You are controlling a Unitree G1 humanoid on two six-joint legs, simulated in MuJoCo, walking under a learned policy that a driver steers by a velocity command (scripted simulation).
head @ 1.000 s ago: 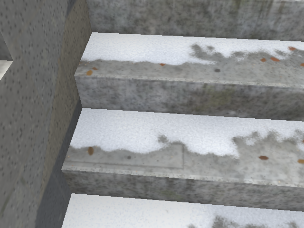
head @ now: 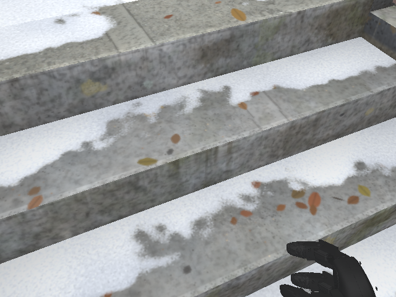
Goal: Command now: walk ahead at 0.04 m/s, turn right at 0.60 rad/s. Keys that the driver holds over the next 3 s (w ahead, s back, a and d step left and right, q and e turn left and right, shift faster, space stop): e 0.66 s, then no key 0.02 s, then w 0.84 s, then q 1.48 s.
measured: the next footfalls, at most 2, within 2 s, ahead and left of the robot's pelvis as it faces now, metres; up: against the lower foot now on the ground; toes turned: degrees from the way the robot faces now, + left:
left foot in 0.02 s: +0.12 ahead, +0.14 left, +0.17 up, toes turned +4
right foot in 0.70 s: +0.06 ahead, -0.15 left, +0.00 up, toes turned -28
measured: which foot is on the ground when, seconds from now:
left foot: up 0.00-0.00, down 0.02-0.70, up 0.72-1.00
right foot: down 0.00-0.04, up 0.06-0.68, down 0.70-1.00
